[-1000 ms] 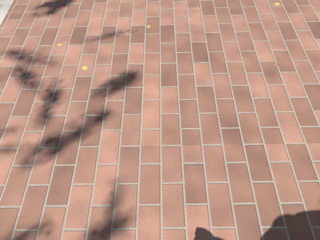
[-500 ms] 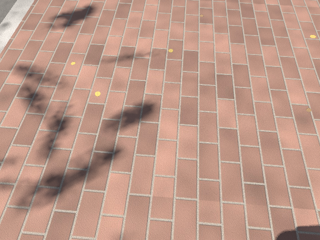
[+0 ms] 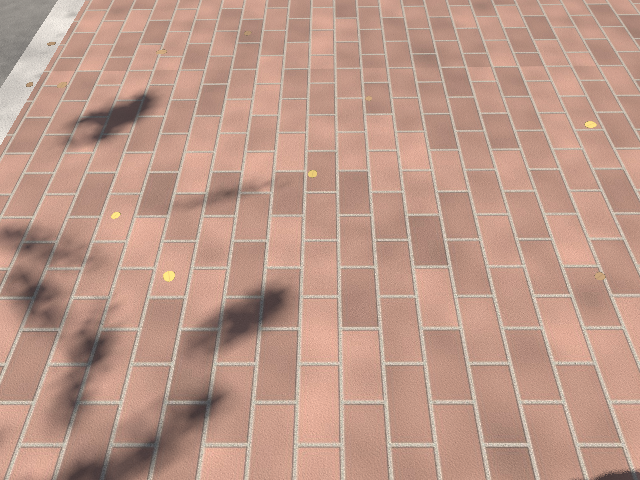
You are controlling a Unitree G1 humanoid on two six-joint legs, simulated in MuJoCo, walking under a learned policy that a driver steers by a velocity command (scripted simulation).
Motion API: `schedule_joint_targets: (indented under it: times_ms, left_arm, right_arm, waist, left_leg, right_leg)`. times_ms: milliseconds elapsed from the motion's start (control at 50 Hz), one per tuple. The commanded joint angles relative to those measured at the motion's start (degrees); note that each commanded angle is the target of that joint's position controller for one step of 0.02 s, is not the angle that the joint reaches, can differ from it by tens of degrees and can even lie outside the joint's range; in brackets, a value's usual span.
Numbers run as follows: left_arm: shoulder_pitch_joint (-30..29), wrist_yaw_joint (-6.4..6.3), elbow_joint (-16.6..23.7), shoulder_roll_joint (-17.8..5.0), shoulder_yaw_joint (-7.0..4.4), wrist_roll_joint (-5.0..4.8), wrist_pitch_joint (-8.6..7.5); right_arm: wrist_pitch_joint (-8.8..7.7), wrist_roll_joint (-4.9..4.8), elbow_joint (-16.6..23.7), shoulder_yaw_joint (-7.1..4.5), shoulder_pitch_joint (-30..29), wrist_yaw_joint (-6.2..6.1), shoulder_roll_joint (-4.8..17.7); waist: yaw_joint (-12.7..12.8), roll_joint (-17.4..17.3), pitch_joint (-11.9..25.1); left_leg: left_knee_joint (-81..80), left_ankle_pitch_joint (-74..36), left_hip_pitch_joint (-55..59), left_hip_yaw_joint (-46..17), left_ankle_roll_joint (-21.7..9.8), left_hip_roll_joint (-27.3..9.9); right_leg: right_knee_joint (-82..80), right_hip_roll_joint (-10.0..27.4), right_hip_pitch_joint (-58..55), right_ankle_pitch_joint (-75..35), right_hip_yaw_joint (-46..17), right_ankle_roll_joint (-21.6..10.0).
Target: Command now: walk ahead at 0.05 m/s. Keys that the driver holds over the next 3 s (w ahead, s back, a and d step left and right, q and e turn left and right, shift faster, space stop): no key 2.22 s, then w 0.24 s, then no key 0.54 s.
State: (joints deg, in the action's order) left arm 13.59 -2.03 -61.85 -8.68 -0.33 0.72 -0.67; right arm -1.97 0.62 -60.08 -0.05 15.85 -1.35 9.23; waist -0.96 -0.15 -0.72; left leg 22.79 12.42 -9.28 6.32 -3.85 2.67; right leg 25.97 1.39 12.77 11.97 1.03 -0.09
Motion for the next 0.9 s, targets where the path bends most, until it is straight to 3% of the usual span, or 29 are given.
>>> schedule_joint_targets:
  times_ms: [20,120,240,900]
  left_arm:
    - [1.8,0.08,0.3,-4.7,-0.44,-0.54,-0.79]
    - [3.6,-0.4,-1.2,-4.5,-0.34,-0.5,-0.74]
    - [4.5,-0.51,-2.5,-4.3,-0.14,-0.43,-0.64]
    - [8.3,-0.54,-5.4,-2.3,0.82,-0.42,-0.08]
  right_arm:
    - [0.62,-0.12,-0.7,-1.04,5.5,-0.45,5.0]
    - [0.56,-0.18,-1.7,-0.74,4.3,-0.63,3.9]
    - [0.84,-0.17,-3.3,-0.5,4.5,-0.99,3.3]
    - [0.86,-0.1,-6.5,0.51,8.4,-1.33,1.2]
  waist:
    - [-0.3,4.5,-3.0]
    - [0.3,1.2,-2.4]
    - [0.6,0.4,-2.4]
    - [0.9,0.0,-4.5]
  left_leg:
    - [-5.3,-4.0,1.8,-7.9,0.3,-7.3]
    - [-6.1,-4.9,1.0,-8.1,0.7,-8.0]
    - [-6.0,-5.9,1.7,-8.0,0.9,-8.3]
    - [-6.2,-3.9,-0.2,-8.7,0.9,-8.7]
  right_leg:
    - [-8.0,5.3,1.3,-6.5,-6.5,-2.2]
    - [-7.9,5.1,-2.7,-9.3,-6.1,-2.5]
    - [-8.1,4.9,-3.4,-10.1,-5.8,-2.6]
    - [-8.4,4.0,-2.5,-6.3,-5.2,-2.4]
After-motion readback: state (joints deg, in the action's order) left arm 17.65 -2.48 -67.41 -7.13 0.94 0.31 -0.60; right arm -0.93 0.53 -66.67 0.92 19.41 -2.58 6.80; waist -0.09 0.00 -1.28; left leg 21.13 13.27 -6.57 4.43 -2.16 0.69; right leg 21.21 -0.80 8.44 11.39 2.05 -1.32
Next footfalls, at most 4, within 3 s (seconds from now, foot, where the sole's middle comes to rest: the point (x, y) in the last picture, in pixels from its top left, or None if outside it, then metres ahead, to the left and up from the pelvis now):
2.62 right None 0.23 -0.13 -0.78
2.96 left None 0.23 0.07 -0.78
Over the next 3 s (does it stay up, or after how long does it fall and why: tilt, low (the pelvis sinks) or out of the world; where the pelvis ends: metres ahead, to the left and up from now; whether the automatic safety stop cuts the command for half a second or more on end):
stays up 0.19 -0.06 0.00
